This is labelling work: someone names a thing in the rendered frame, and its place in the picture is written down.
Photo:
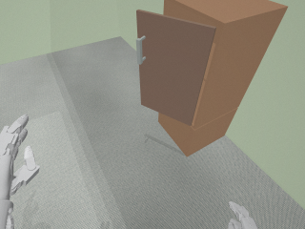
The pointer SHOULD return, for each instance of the cupboard door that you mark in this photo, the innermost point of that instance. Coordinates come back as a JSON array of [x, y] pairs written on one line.
[[177, 53]]

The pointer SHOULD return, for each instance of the robot left forearm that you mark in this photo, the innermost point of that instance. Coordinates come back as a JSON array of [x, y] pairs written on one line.
[[6, 219]]

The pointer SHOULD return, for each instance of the handle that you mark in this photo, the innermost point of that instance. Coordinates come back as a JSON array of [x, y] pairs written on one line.
[[139, 51]]

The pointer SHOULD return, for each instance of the right robot hand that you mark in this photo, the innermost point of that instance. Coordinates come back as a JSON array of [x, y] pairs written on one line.
[[243, 215]]

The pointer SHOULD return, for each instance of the left robot hand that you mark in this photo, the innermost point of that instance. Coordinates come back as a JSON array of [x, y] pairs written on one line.
[[11, 138]]

